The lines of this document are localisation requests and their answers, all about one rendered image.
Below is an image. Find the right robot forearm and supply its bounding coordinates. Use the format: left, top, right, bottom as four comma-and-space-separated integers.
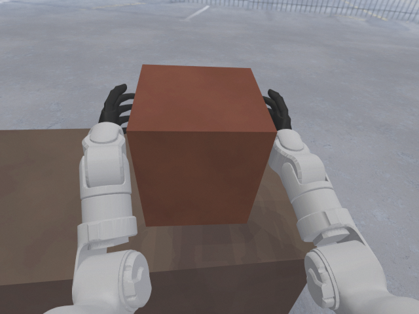
268, 129, 387, 288

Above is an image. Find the carton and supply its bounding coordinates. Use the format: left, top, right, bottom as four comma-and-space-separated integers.
126, 64, 277, 227

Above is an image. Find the left robot forearm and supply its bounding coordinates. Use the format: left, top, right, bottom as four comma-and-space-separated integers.
72, 122, 137, 299

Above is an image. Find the pedestal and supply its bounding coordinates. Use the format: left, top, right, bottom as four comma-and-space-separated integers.
0, 128, 317, 314

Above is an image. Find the right robot upper arm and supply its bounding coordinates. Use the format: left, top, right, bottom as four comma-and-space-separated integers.
304, 240, 419, 314

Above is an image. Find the left robot hand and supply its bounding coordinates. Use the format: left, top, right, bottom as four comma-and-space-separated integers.
98, 84, 135, 134

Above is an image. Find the right robot hand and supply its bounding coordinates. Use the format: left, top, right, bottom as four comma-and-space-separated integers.
263, 89, 292, 131

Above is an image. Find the left robot upper arm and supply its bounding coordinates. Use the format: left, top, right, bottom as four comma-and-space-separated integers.
43, 249, 152, 314

